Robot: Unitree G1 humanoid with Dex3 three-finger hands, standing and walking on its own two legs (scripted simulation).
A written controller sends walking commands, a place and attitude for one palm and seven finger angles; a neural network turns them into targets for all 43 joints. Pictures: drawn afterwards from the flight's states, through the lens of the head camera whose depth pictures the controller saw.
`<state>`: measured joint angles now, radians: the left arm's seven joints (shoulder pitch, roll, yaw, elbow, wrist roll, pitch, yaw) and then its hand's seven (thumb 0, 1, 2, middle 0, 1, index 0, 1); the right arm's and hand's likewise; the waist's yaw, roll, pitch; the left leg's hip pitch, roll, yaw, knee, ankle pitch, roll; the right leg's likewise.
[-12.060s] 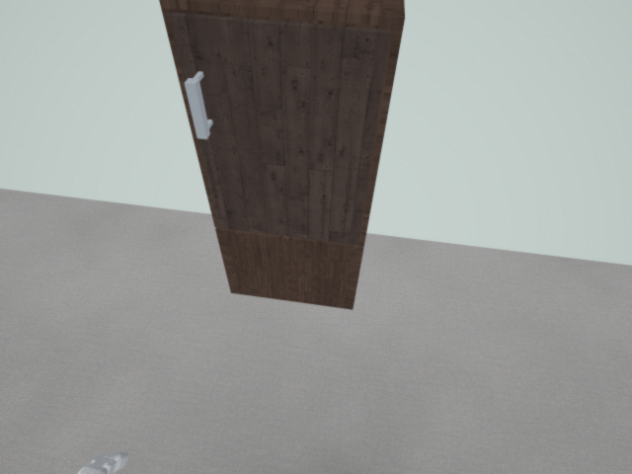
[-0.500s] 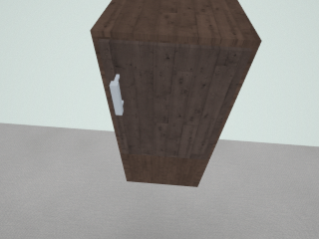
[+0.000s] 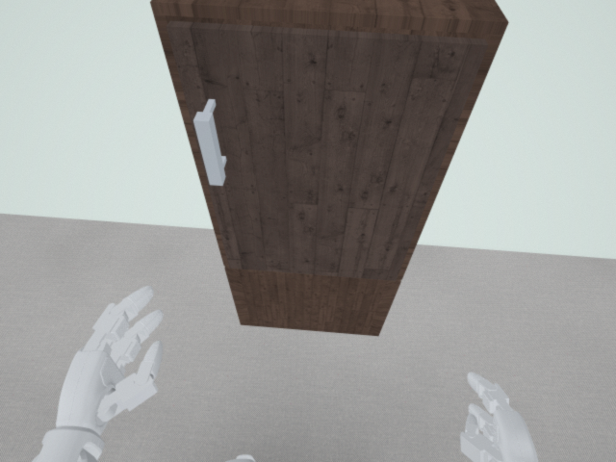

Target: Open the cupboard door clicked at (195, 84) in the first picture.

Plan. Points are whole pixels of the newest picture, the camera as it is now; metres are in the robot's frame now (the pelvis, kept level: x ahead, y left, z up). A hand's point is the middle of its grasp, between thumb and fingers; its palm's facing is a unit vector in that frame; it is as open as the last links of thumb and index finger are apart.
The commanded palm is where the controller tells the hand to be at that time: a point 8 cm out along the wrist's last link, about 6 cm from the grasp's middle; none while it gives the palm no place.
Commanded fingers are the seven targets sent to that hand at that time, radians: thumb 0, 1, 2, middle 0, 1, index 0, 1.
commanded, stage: raise the hand with hooked fingers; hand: left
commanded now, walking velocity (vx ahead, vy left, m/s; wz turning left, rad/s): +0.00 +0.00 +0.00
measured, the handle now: (214, 143) +0.58 +0.18 +0.08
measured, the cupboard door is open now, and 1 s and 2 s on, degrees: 0 0 0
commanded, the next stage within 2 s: move the hooked fingers beside the handle in 1.78 s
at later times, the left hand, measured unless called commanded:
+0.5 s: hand (92, 362) +0.23 +0.26 +0.04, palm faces +0.02 -1.00 -0.01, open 10.9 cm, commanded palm +0.19 +0.30 +0.04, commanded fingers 0.00 -0.08 0.48 -0.27 -0.93 -0.27 -0.93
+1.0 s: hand (38, 328) +0.25 +0.31 +0.08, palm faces +0.00 -1.00 -0.04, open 13.6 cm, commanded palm +0.22 +0.36 +0.08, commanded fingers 0.00 -0.50 0.30 -0.30 -1.20 -0.30 -1.20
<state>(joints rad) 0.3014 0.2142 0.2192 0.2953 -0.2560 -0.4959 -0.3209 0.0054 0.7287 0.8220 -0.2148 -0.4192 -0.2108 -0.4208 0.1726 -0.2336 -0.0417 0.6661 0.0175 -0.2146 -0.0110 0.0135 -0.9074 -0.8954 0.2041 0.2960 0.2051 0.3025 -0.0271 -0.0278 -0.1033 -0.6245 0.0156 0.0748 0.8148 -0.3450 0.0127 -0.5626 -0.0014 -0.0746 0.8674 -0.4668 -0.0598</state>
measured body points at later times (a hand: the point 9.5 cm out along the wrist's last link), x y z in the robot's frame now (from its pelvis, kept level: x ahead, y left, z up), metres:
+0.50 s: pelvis -0.02 +0.02 -0.01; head +0.02 +0.03 +0.43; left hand +0.22 +0.31 +0.04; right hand +0.11 -0.22 -0.10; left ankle +0.03 +0.12 -0.70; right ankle -0.02 -0.08 -0.70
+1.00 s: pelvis -0.01 +0.06 +0.00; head +0.01 +0.07 +0.45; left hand +0.25 +0.37 +0.08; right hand +0.17 -0.17 -0.06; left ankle +0.03 +0.12 -0.70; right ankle -0.02 -0.07 -0.70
